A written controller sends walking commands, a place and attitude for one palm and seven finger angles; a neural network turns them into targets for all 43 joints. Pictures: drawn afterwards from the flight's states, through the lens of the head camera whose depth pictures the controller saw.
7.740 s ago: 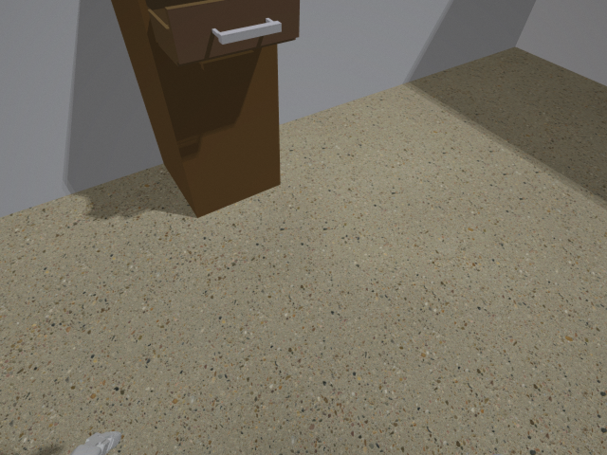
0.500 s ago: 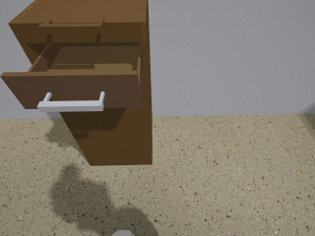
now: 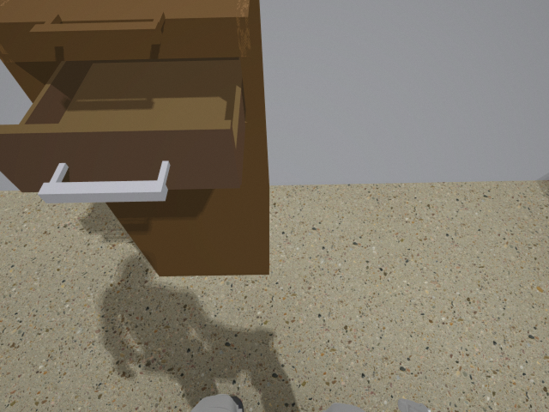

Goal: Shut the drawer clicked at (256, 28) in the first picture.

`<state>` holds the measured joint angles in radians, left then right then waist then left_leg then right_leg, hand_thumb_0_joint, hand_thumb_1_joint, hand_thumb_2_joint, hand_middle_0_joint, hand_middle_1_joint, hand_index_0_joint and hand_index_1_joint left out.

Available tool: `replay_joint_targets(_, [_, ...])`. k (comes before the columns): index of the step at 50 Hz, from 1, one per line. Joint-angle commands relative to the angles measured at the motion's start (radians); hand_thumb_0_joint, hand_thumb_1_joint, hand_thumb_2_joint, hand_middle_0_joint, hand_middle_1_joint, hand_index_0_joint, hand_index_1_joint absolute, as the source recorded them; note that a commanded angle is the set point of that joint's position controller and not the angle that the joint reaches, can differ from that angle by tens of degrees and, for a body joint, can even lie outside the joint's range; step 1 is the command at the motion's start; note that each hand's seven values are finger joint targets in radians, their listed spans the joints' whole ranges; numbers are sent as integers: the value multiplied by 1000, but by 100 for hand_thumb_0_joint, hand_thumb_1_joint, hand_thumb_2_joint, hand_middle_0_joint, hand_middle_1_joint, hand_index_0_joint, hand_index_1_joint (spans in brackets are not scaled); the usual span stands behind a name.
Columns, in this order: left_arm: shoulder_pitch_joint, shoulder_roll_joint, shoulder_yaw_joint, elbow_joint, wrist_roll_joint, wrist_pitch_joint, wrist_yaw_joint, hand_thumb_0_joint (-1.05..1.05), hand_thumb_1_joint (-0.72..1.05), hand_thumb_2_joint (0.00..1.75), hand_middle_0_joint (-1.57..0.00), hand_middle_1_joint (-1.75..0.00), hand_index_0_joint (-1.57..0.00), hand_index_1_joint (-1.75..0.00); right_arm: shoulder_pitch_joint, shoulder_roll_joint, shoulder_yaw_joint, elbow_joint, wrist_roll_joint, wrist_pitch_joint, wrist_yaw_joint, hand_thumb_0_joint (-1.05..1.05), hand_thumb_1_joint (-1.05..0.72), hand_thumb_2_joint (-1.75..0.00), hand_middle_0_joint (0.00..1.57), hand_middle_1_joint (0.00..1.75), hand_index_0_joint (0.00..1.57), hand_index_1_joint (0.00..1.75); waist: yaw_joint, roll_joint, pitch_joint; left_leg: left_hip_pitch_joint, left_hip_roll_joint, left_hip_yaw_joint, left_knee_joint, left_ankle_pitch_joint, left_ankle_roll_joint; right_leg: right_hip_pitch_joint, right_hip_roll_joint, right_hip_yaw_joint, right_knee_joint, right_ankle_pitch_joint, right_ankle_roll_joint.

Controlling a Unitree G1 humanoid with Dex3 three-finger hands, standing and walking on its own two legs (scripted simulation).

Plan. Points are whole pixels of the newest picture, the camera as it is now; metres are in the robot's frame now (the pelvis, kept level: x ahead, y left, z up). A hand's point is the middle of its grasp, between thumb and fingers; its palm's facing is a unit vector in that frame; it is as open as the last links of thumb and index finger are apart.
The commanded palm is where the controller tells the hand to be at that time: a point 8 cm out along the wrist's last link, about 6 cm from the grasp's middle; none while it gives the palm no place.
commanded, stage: come to a stop and stand still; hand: left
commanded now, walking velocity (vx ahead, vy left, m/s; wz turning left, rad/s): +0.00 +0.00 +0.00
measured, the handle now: (109, 180) +0.41 +0.30 +0.08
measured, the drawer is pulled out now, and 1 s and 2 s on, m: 0.18 0.18 0.18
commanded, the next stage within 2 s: look again from close up in 0.82 s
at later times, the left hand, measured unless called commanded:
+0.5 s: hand out of the picture -0.01 +0.13 -0.16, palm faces +0.12 -0.97 -0.20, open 7.2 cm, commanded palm none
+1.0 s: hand out of the picture -0.10 +0.11 -0.17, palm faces +0.07 -0.98 -0.16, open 7.4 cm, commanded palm none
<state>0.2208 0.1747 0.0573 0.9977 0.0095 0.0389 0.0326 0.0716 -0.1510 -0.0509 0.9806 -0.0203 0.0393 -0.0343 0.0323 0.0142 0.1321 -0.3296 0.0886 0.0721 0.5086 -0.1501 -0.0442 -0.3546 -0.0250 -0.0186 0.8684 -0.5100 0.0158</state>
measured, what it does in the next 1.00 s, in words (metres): steps on the spot: right foot, then left foot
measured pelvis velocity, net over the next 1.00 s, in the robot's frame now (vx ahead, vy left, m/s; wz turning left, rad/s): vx -0.07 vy -0.04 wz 0.02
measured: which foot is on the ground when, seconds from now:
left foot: down 0.00-0.06, up 0.08-0.36, down 0.38-1.00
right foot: up 0.00-0.04, down 0.06-1.00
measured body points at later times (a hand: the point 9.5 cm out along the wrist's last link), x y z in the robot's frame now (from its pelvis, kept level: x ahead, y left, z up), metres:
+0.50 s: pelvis -0.05 -0.05 +0.01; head -0.04 -0.05 +0.46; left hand -0.02 +0.18 -0.14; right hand -0.04 -0.27 -0.15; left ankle -0.10 +0.09 -0.73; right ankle -0.01 -0.12 -0.73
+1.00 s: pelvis -0.07 -0.04 +0.01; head -0.05 -0.04 +0.46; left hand -0.10 +0.16 -0.15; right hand -0.12 -0.25 -0.15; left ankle -0.10 +0.09 -0.73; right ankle +0.00 -0.12 -0.73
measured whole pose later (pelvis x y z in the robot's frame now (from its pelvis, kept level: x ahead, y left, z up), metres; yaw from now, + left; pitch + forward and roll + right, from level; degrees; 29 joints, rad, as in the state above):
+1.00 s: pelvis -0.07 -0.04 +0.01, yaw +1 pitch +0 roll +0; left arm 0.34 0.09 0.00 1.13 0.02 -0.01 0.04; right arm 0.40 -0.13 -0.01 1.11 -0.02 0.02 -0.02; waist 0.00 0.02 0.02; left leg -0.19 0.03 0.03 0.52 -0.32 -0.01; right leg -0.31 0.02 -0.08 0.46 -0.15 -0.05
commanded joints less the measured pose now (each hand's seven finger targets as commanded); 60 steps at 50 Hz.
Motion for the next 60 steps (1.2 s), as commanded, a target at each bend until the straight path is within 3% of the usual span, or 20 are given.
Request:
replay_joint_targets(1, [216, 80, 24, -9, 12, -19, -2, 0, 90, 90, -20, -30, -20, -30, 24, -165, -51, -54, 6, -1, 3, 0, -90, -90, 20, 30, 20, 30, 26, 46, -229, 8, 105, -97, 32, 72, 110, 217, -31, -7, -400, 321, 4])
replay_joint_targets(2, [184, 162, 31, -22, 27, -28, 2, 0, 90, 90, -20, -30, -20, -30, 48, -95, -41, -65, 13, 7, 12, 0, -90, -90, 20, 30, 20, 30, 8, -221, -165, -106, -36, -19, 190, -238, 34, 175, -205, 237, -556, 360, -50])
replay_joint_targets(3, [110, 219, 32, -57, 26, -27, 1, 0, 90, 90, -20, -30, -20, -30, 26, -78, -36, -87, 14, 16, 17, 0, -90, -90, 20, 30, 20, 30, 7, -318, -124, -94, -83, -47, 356, -400, 19, 22, -356, 365, -628, 417, -158])
replay_joint_targets(4, [60, 219, 29, -78, 23, -23, 3, 0, 90, 90, -20, -30, -20, -30, 24, -90, -41, -80, 11, 26, 17, 0, -90, -90, 20, 30, 20, 30, 0, -209, -109, -39, -66, -114, 473, -411, 27, -91, -366, 324, -649, 265, -214])
replay_joint_targets(6, [-39, 186, 31, -90, 24, -21, 4, 0, 90, 90, -20, -30, -20, -30, 48, -91, -43, -46, 5, 31, 22, 0, -90, -90, 20, 30, 20, 30, -38, -211, -27, -74, -64, -128, 580, -313, 43, -148, -268, 272, -652, 155, -184])
replay_joint_targets(8, [-55, 148, 17, -87, 22, -30, 6, 0, 90, 90, -20, -30, -20, -30, 114, -98, -38, -15, 4, 17, 24, 0, -90, -90, 20, 30, 20, 30, -62, -181, -29, -77, -56, -104, 559, -259, 35, -79, -225, 192, -606, 299, -170])
replay_joint_targets(14, [86, 157, 17, -29, 14, -46, 9, 0, 90, 90, -20, -30, -20, -30, 128, -68, -8, 9, 14, -14, 14, 0, -90, -90, 20, 30, 20, 30, 8, -141, -171, 8, -59, -54, 128, -295, 21, 252, -227, 191, -529, 601, -202])
replay_joint_targets(17, [48, 134, 6, -4, -5, -47, 9, 0, 90, 90, -20, -30, -20, -30, 235, -65, 8, 67, 15, -33, 3, 0, -90, -90, 20, 30, 20, 30, -35, -93, -200, 214, -43, -84, -174, -62, 37, 194, -177, 162, -485, 530, -132])
replay_joint_targets(19, [60, 80, -8, 4, -13, -46, 2, 0, 90, 90, -20, -30, -20, -30, 230, -112, 11, 78, 4, -47, -1, 0, -90, -90, 20, 30, 20, 30, -10, 60, -181, 199, 71, -196, -179, 74, 87, 160, -78, 81, -476, 418, -61])
replay_joint_targets(21, [46, 76, -10, 21, -6, -47, 0, 0, 90, 90, -20, -30, -20, -30, 219, -114, 18, 86, -2, -42, -5, 0, -90, -90, 20, 30, 20, 30, -2, 19, -137, 122, 57, -159, -171, -32, 82, 201, -66, 81, -525, 375, -43])
replay_joint_targets(22, [29, 86, -9, 40, -6, -42, 0, 0, 90, 90, -20, -30, -20, -30, 220, -93, 22, 104, 1, -46, -4, 0, -90, -90, 20, 30, 20, 30, -9, 116, -130, 110, 46, -153, -203, -38, 76, 218, -74, 60, -510, 382, -49])
replay_joint_targets(23, [38, 90, -8, 44, -6, -40, 0, 0, 90, 90, -20, -30, -20, -30, 222, -92, 23, 108, 3, -43, -2, 0, -90, -90, 20, 30, 20, 30, 0, 141, -119, 80, 47, -155, -219, -87, 72, 241, -66, 52, -514, 356, -46])
replay_joint_targets(28, [54, 90, -14, 77, -2, -36, -2, 0, 90, 90, -20, -30, -20, -30, 283, -67, 28, 124, 1, -26, -2, 0, -90, -90, 20, 30, 20, 30, -16, 1, -4, 46, 0, -113, -220, -240, 63, 158, -76, 107, -614, 146, -45])
replay_joint_targets(32, [73, 76, -16, 87, -2, -37, -1, 0, 90, 90, -20, -30, -20, -30, 342, -54, 29, 137, -1, -22, -2, 0, -90, -90, 20, 30, 20, 30, -31, -69, 10, 73, -18, -91, -190, -234, 67, 89, -82, 130, -654, 48, -41])
replay_joint_targets(45, [148, 34, -21, 117, -1, -50, 3, 0, 90, 90, -20, -30, -20, -30, 404, -19, 36, 154, 2, -41, -6, 0, -90, -90, 20, 30, 20, 30, -29, -13, -45, 58, -10, -97, -196, -211, 73, 121, -78, 116, -607, 138, -48])
replay_joint_targets(46, [216, 63, -37, 127, 13, -72, 43, 0, 90, 90, -20, -30, -20, -30, 273, -83, 28, 93, 3, -60, 10, 0, -90, -90, 20, 30, 20, 30, 8, 40, 4, 9, 3, -5, -35, -190, 31, 138, -109, 106, -551, 384, -6])
replay_joint_targets(47, [189, 109, -26, 95, 8, -78, 33, 0, 90, 90, -20, -30, -20, -30, 346, -24, 35, 61, 2, -50, 10, 0, -90, -90, 20, 30, 20, 30, -46, 46, -138, 63, -54, -58, 33, -247, 41, 111, -171, 221, -583, 100, -82])
replay_joint_targets(49, [124, 112, -16, 73, 10, -78, 21, 0, 90, 90, -20, -30, -20, -30, 412, -6, 42, 70, -6, -52, 12, 0, -90, -90, 20, 30, 20, 30, -76, 26, -145, 113, -51, -50, 8, -211, 60, 15, -177, 196, -580, -33, -126])
replay_joint_targets(54, [131, 27, -36, 78, 2, -69, 3, 0, 90, 90, -20, -30, -20, -30, 415, -33, 48, 54, -5, -71, 7, 0, -90, -90, 20, 30, 20, 30, -40, 28, -21, -53, 10, -167, -173, -207, 95, 75, -60, 73, -452, 155, -79])
replay_joint_targets(60, [153, 19, -46, 90, -4, -74, 0, 0, 90, 90, -20, -30, -20, -30, 395, -59, 58, 60, 2, -88, -1, 0, -90, -90, 20, 30, 20, 30, -26, 5, -10, -37, 15, -165, -213, -86, 93, 171, -62, 54, -424, 370, -71])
